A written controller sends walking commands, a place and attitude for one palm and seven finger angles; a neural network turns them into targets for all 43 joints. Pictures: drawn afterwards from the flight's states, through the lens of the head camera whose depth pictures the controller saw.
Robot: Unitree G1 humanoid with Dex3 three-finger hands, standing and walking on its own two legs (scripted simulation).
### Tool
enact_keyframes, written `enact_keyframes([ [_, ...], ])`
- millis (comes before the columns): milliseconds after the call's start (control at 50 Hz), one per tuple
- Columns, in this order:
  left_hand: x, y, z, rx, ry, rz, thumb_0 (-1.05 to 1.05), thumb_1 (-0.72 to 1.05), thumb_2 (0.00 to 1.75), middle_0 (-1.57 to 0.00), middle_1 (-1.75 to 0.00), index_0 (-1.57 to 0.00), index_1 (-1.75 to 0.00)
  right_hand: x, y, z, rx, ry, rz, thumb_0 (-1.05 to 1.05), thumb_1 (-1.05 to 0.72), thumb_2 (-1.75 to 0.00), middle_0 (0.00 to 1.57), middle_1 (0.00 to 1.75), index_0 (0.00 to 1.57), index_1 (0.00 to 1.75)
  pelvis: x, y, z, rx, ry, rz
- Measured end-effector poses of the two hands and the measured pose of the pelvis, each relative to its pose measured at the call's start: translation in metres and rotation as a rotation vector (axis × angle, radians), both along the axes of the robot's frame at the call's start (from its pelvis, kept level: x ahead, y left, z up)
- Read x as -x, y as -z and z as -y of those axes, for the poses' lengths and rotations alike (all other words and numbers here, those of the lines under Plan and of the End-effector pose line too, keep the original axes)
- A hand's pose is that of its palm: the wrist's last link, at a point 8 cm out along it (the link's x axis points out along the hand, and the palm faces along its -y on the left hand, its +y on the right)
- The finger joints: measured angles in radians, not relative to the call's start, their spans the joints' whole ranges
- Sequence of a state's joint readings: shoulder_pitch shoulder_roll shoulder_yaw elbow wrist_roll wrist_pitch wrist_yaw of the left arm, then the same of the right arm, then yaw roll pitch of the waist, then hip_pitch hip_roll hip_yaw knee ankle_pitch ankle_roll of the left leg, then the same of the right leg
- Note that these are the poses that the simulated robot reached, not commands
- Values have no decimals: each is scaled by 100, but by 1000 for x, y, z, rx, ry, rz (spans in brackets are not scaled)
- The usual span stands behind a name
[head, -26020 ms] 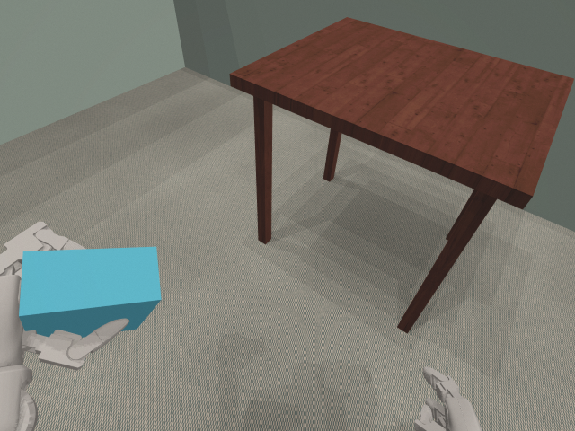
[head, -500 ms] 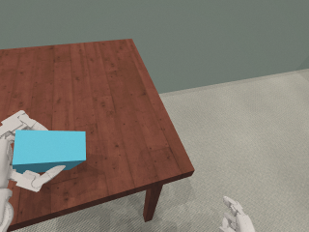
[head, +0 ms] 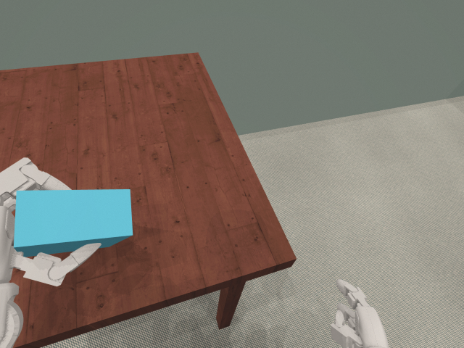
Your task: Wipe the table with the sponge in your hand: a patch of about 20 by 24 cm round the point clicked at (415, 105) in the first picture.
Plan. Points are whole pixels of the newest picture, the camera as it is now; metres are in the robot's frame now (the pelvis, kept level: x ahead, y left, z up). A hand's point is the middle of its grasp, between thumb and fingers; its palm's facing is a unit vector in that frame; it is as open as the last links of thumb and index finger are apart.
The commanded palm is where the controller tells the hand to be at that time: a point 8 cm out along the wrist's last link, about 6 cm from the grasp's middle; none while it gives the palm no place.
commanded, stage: look again from close up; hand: left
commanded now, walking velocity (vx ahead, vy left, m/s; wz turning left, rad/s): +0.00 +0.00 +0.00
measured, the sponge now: (87, 224) +0.23 +0.22 +0.14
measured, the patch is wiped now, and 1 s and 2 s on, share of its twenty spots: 0.00 0.00 0.00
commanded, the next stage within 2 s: turn the palm down, sponge in hand in 0.38 s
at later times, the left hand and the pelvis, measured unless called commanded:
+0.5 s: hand (44, 225) +0.21 +0.25 +0.17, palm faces +0.37 -0.84 -0.40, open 9.4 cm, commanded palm +0.14 +0.29 +0.18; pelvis -0.01 +0.00 +0.00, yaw +1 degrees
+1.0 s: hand (13, 234) +0.19 +0.26 +0.19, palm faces +0.49 -0.56 -0.67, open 9.4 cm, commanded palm +0.15 +0.27 +0.20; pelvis -0.03 -0.06 -0.01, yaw +3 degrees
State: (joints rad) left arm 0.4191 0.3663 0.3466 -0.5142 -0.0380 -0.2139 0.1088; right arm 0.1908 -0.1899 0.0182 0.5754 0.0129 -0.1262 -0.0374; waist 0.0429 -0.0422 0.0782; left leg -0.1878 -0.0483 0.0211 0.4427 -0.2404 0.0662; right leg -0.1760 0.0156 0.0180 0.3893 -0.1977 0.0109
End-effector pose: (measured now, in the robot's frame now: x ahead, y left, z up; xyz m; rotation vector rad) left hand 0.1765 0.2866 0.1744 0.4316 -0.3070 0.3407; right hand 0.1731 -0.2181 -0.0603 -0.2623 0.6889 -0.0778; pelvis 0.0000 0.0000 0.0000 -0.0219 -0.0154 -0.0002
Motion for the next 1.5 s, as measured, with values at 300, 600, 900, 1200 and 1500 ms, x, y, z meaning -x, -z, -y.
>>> enact_keyframes([
  [300, 4, 14, -4, 36, -17, -53, -1, -44, 105, -80, -136, -80, -136, 17, 0, -4, -9, 23, -2, 2, -90, -90, 20, 30, 20, 30, 9, -1, -3, 0, 2, 7],
  [600, -13, -43, -35, -177, -67, 32, -1, -44, 105, -80, -136, -80, -136, 17, 17, -5, 2, -116, -44, 2, -90, -90, 20, 30, 20, 30, 17, 5, 4, -21, -22, -1],
  [900, 34, -33, 28, -309, -80, -80, -1, -44, 105, -79, -136, -80, -136, -3, 20, 29, -21, -94, 10, 2, -90, -90, 20, 30, 20, 30, 28, 13, 43, -30, -34, 4],
  [1200, -4, -30, 53, -503, 7, -342, -1, -44, 105, -79, -136, -80, -137, -7, 40, 71, -16, 29, -15, 2, -90, -90, 20, 30, 20, 30, 21, 16, 61, -28, -30, 3],
  [1500, -8, -39, 6, -607, -224, -484, -1, -44, 105, -79, -136, -80, -137, -25, 40, 47, -30, 45, -66, 2, -90, -90, 20, 30, 20, 30, -2, 12, 31, -27, -12, -34],
])
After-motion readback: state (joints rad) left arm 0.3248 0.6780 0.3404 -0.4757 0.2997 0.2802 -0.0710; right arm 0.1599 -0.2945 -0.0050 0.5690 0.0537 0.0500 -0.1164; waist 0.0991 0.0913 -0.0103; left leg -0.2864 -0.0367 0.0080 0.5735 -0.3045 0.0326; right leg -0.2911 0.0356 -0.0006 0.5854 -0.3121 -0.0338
